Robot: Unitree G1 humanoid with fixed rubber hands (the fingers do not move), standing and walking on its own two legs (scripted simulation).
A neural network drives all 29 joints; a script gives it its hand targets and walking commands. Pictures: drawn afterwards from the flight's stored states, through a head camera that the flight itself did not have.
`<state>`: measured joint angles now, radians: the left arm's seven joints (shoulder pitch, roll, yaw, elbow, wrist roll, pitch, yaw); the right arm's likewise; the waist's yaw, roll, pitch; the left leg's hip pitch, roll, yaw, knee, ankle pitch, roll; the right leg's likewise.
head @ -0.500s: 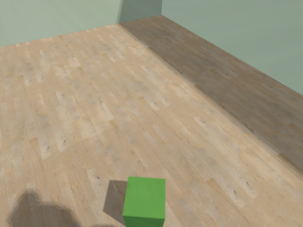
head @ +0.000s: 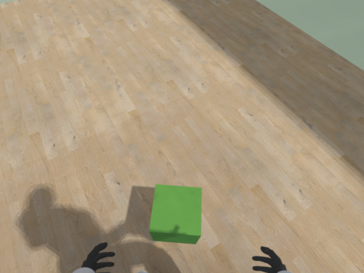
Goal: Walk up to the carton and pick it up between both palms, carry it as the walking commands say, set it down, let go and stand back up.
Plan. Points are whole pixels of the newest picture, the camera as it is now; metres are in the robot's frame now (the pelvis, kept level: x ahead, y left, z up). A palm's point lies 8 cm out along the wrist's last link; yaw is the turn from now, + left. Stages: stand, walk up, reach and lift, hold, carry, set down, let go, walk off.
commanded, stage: reach and lift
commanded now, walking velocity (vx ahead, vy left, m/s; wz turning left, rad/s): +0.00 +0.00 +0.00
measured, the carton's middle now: (176, 215) +0.39 +0.01 -0.62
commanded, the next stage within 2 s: none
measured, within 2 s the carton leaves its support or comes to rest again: neither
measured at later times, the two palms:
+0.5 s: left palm (101, 236) +0.23 +0.20 -0.15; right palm (264, 244) +0.21 -0.21 -0.15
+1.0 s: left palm (120, 184) +0.38 +0.18 -0.19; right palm (248, 190) +0.37 -0.20 -0.19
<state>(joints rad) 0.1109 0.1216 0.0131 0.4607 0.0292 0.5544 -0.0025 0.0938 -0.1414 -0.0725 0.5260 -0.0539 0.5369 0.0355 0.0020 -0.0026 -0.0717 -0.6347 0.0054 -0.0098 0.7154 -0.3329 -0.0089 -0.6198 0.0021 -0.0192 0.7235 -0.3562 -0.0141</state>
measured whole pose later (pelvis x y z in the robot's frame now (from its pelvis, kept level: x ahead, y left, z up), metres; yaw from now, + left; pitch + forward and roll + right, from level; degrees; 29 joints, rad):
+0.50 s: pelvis -0.09 +0.01 -0.06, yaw -1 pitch +16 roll +0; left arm -0.42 0.13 0.12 0.59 0.00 0.49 0.05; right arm -0.42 -0.18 -0.15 0.64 -0.02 0.46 0.02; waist -0.01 0.01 0.07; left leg -0.98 -0.01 -0.01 1.05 -0.35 0.00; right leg -0.97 0.00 0.01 1.07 -0.37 0.00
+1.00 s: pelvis -0.07 +0.00 -0.09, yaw -1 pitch +38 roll +0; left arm -0.87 0.18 0.27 0.85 0.02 0.12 0.06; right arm -0.86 -0.18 -0.26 0.85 0.01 0.12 -0.04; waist -0.02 0.00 -0.06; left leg -1.42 -0.01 -0.02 1.10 -0.34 -0.02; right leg -1.41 0.01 0.01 1.11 -0.36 0.00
